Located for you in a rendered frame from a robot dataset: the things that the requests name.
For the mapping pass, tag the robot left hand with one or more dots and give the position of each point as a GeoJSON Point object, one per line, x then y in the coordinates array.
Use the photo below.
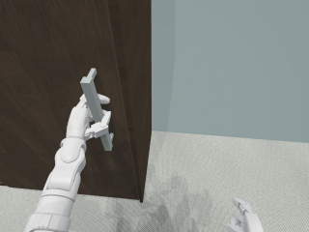
{"type": "Point", "coordinates": [81, 116]}

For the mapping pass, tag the wardrobe door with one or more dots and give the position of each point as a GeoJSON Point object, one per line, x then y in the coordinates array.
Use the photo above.
{"type": "Point", "coordinates": [46, 48]}

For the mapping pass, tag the robot right hand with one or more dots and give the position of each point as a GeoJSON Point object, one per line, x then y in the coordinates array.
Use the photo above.
{"type": "Point", "coordinates": [250, 221]}

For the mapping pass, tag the handle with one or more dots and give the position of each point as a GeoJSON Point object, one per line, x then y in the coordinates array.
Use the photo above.
{"type": "Point", "coordinates": [91, 95]}

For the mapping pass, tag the left robot forearm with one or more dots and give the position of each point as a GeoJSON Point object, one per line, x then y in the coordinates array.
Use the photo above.
{"type": "Point", "coordinates": [59, 193]}

